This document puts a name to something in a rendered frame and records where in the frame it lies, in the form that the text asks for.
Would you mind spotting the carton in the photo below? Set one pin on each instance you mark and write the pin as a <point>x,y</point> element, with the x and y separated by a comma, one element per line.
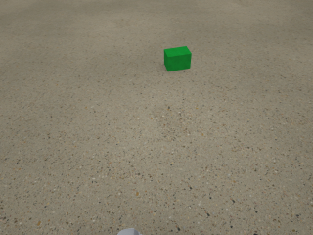
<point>178,58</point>

